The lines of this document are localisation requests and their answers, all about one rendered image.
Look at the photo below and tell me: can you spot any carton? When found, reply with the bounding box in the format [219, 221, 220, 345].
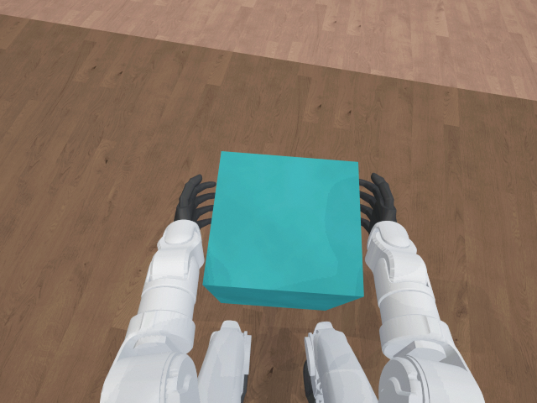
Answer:
[203, 151, 364, 311]

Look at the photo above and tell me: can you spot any right robot hand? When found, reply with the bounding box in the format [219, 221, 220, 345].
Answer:
[359, 173, 397, 234]

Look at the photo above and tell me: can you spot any robot right thigh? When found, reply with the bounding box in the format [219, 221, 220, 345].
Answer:
[305, 328, 378, 403]

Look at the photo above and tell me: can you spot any robot right upper arm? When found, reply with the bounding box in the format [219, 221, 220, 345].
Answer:
[378, 354, 484, 403]

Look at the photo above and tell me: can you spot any left robot hand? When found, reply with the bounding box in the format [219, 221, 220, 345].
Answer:
[174, 174, 216, 229]

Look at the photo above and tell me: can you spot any robot thigh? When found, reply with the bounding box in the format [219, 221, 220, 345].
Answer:
[197, 327, 252, 403]
[305, 328, 378, 403]

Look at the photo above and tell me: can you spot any left robot forearm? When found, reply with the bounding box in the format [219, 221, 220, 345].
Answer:
[100, 220, 205, 403]

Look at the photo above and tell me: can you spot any right robot forearm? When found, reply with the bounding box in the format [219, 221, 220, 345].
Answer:
[365, 221, 485, 403]

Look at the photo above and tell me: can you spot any robot left thigh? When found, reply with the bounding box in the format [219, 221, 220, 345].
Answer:
[197, 327, 252, 403]

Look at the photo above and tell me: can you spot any robot left upper arm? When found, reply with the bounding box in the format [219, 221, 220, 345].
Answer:
[102, 351, 201, 403]

